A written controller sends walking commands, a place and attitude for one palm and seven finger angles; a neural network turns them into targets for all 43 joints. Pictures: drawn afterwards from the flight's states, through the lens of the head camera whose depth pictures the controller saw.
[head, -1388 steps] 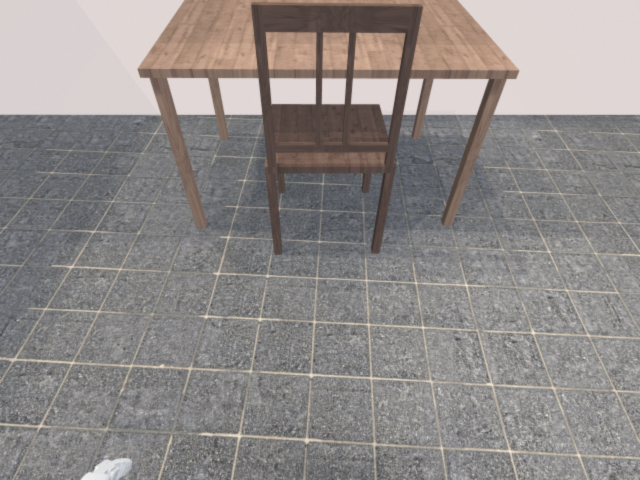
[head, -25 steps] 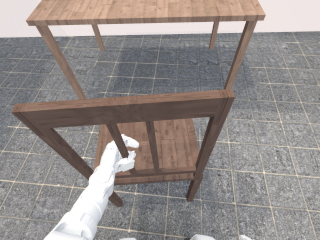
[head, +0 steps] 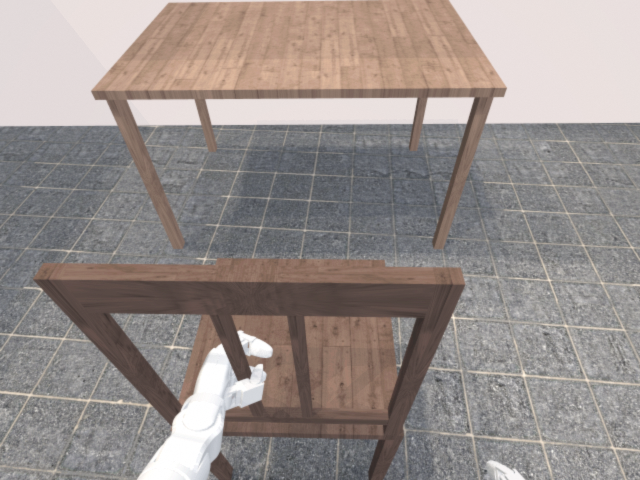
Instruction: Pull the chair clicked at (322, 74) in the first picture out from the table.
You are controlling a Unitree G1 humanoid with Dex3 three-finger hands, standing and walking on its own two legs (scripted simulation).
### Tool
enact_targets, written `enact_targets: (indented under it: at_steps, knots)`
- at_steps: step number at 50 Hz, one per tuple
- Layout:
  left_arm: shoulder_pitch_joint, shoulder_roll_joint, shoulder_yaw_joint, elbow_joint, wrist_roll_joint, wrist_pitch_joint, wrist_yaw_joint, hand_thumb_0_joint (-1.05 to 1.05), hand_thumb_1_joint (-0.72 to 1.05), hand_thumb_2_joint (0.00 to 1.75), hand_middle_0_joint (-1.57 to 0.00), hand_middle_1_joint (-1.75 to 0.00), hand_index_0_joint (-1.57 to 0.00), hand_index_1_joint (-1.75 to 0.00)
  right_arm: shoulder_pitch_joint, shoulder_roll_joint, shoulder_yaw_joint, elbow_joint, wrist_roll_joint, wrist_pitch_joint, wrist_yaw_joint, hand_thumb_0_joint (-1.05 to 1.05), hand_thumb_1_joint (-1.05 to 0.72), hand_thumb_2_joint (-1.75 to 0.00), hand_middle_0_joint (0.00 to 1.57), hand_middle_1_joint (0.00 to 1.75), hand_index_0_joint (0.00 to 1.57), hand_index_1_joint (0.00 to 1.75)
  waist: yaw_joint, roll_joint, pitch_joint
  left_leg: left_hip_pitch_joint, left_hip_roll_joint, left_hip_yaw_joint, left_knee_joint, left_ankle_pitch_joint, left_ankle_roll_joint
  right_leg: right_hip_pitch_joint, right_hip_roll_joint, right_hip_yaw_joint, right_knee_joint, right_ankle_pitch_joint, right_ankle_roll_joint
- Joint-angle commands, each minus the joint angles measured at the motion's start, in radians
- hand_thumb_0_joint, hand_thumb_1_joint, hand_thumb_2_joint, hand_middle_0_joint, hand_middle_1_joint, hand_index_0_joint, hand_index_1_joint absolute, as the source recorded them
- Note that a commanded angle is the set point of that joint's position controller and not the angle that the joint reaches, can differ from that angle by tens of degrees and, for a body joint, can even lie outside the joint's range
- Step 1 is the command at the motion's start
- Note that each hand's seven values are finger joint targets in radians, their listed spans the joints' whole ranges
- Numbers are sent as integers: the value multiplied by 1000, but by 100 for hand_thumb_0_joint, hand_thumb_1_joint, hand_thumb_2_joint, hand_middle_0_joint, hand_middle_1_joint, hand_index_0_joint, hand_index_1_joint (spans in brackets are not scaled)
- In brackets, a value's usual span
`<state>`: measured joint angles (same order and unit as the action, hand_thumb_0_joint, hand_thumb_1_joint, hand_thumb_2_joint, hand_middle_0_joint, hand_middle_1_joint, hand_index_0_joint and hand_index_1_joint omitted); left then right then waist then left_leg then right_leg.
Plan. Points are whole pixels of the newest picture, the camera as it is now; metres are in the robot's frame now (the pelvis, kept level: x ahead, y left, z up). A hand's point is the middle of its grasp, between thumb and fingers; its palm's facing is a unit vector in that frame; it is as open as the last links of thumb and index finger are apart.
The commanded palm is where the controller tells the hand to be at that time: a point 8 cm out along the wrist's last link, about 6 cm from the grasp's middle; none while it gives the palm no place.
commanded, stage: stop walking, hand still on the chair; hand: left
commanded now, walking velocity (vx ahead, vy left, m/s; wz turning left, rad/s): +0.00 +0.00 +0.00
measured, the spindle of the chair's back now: (242, 371) +0.28 +0.13 -0.06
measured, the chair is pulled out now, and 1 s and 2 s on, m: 0.70 0.70 0.70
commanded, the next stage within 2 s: open the thumb and straighten the fingers in 0.98 s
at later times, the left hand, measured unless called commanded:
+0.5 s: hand (255, 382) +0.27 +0.11 -0.07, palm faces -0.06 -0.98 -0.18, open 5.0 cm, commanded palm +0.25 +0.16 -0.06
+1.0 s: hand (256, 381) +0.27 +0.11 -0.07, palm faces +0.00 -0.98 -0.17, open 5.0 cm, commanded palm +0.25 +0.16 -0.06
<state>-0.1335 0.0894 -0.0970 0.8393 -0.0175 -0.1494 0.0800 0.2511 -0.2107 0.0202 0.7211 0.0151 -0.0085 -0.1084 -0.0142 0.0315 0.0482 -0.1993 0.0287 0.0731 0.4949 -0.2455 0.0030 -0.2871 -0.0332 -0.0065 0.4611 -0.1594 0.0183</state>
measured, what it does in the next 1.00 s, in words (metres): stands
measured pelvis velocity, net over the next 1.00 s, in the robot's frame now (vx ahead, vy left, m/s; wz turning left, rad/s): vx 0.04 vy -0.02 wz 0.03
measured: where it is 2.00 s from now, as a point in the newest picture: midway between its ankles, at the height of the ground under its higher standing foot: outside the picture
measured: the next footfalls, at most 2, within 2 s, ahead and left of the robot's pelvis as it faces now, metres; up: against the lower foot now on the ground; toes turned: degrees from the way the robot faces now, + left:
none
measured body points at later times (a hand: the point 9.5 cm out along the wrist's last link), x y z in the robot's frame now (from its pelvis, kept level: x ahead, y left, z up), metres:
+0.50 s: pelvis +0.03 +0.00 +0.00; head +0.04 -0.02 +0.45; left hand +0.27 +0.17 -0.06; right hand +0.16 -0.24 -0.12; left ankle +0.02 +0.12 -0.74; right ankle +0.08 -0.13 -0.74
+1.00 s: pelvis +0.04 -0.02 +0.00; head +0.05 -0.03 +0.45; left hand +0.27 +0.16 -0.06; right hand +0.17 -0.26 -0.11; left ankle +0.02 +0.12 -0.74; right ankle +0.08 -0.13 -0.74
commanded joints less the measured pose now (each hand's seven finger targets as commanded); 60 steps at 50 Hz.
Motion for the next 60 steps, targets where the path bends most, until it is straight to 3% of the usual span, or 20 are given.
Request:
enact_targets:
  at_steps: [1, 5, 8, 11, 16, 20, 30, 33, 36, 47, 50, 53, 54, 55, 56, 57, 58, 59, 60]
  knots:
    - [-212, 104, 41, -170, 15, -40, 22, 0, 90, 90, -50, -145, -50, -145, -65, -118, -40, -127, 0, -49, -10, 0, -90, -90, 20, 30, 20, 30, 12, -86, -132, 14, 84, -129, -152, -59, 36, 30, -67, 97, -116, -186, -26]
    - [-179, 96, 26, -182, 22, -40, 23, 0, 90, 90, -50, -145, -50, -145, -69, -118, -35, -128, 0, -52, -11, 0, -90, -90, 20, 30, 20, 30, 14, -33, -124, -22, 99, -144, -197, -109, 36, 41, -59, 78, -89, -176, -20]
    - [-170, 98, 26, -183, 21, -40, 27, 0, 90, 90, -50, -145, -50, -145, -60, -120, -36, -123, 2, -49, -11, 0, -90, -90, 20, 30, 20, 30, 14, -35, -97, -39, 95, -142, -206, -140, 38, 26, -58, 85, -94, -185, -25]
    - [-155, 89, 20, -200, 21, -44, 27, 0, 90, 90, -50, -145, -50, -145, -54, -119, -40, -126, 0, -49, -11, 0, -90, -90, 20, 30, 20, 30, 13, -83, -139, 14, 93, -132, -173, -16, 33, 45, -66, 89, -86, -95, -32]
    - [-131, 80, 4, -245, 17, -45, 23, 0, 90, 90, -50, -145, -50, -145, -60, -120, -43, -129, 0, -47, -12, 0, -90, -90, 20, 30, 20, 30, 5, -78, -182, 68, 98, -122, -146, 159, 20, 87, -77, 73, -42, 92, -42]
    - [-91, 80, -1, -256, 14, -44, 20, 0, 90, 90, -50, -145, -50, -145, -66, -119, -43, -128, -1, -41, -14, 0, -90, -90, 20, 30, 20, 30, 4, -72, -177, 83, 97, -118, -137, 189, 16, 85, -82, 74, -38, 131, -45]
    - [-60, 97, 10, -283, 6, -27, 22, 0, 90, 90, -50, -145, -50, -145, -83, -115, -41, -145, 5, -13, -18, 0, -90, -90, 20, 30, 20, 30, 2, -103, -172, 81, 84, -111, -121, 139, 16, 93, -97, 87, -75, 106, -51]
    - [-50, 111, 24, -277, 5, -18, 24, 0, 90, 90, -50, -145, -50, -145, -90, -114, -41, -145, 5, -6, -20, 0, -90, -90, 20, 30, 20, 30, 3, -67, -157, 77, 80, -104, -121, 102, 18, 78, -102, 91, -99, 59, -50]
    - [-59, 111, 27, -272, 5, -12, 25, 0, 90, 90, -50, -145, -50, -145, -93, -111, -38, -154, 7, 3, -19, 0, -90, -90, 20, 30, 20, 30, 3, -106, -155, 72, 75, -105, -117, 78, 19, 77, -104, 98, -120, 9, -50]
    - [-49, 131, 35, -273, -1, -2, 25, 0, 90, 90, -50, -145, -50, -145, -97, -115, -36, -149, 12, 15, -23, 0, -90, -90, 20, 30, 20, 30, 1, -76, -150, 76, 81, -108, -124, 95, 22, 81, -102, 77, -127, 31, -47]
    - [-56, 124, 34, -255, 2, 0, 25, 0, 90, 90, -50, -145, -50, -145, -99, -113, -33, -152, 10, 19, -22, 0, -90, -90, 20, 30, 20, 30, 4, -114, -149, 69, 80, -109, -122, 77, 22, 79, -103, 81, -134, -7, -45]
    - [-56, 127, 35, -251, 2, 0, 25, 0, 90, 90, -50, -145, -50, -145, -95, -115, -33, -145, 11, 20, -22, 0, -90, -90, 20, 30, 20, 30, 4, -82, -141, 78, 82, -108, -129, 67, 23, 58, -100, 82, -140, -24, -46]
    - [-76, 162, 63, -369, 3, -12, 29, 0, 90, 90, -50, -145, -50, -145, -105, -112, -34, -166, 10, 18, -18, 0, -90, -90, 20, 30, 20, 30, 10, -78, -148, 70, 81, -114, -132, 65, 24, 79, -100, 83, -138, -28, -44]
    - [12, 37, -22, -299, -53, 25, 6, 0, 78, 84, -50, -145, -50, -145, -107, -152, -50, -171, 54, -6, 13, 0, -90, -90, 20, 30, 20, 30, -51, -207, -131, -63, 34, -79, -116, -11, 19, 50, -47, -25, -56, -68, -26]
    - [-49, 100, 33, -375, -57, 15, 1, 0, 66, 78, -50, -145, -50, -145, -116, -160, -52, -179, 55, -23, 26, 0, -90, -90, 20, 30, 20, 30, -29, -219, -134, -123, 28, -76, -97, -38, 20, 36, -40, -22, -28, -76, -27]
    - [-13, 105, 36, -385, -55, 17, -4, 0, 54, 73, -50, -145, -50, -145, -121, -162, -58, -182, 51, -29, 32, 0, -90, -90, 20, 30, 20, 30, -24, -191, -146, -135, 28, -70, -88, -40, 21, 39, -43, -21, -16, -79, -32]
    - [-23, 143, 63, -455, -53, 11, -1, 0, 42, 67, -50, -145, -50, -145, -121, -158, -60, -193, 51, -43, 39, 0, -90, -90, 20, 30, 20, 30, -17, -108, -174, -137, 16, -66, -77, -61, 17, 26, -41, -13, -11, -102, -31]
    - [-36, 134, 45, -509, -43, 10, -1, 0, 30, 61, -50, -145, -50, -145, -123, -148, -59, -203, 46, -59, 44, 0, -90, -90, 20, 30, 20, 30, -20, -30, -203, -134, 5, -56, -57, -61, 16, 16, -41, -9, 1, -101, -33]
    - [-31, 142, 48, -540, -30, 11, 2, 0, 17, 55, -50, -145, -50, -145, -117, -145, -59, -203, 42, -69, 47, 0, -90, -90, 20, 30, 20, 30, -18, 6, -221, -140, 1, -55, -42, -56, 12, 5, -38, -14, 20, -97, -38]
